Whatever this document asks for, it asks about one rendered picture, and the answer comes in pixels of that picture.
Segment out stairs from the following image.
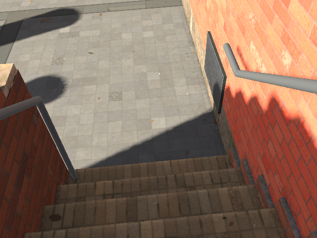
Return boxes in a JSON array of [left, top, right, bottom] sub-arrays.
[[24, 155, 285, 238]]

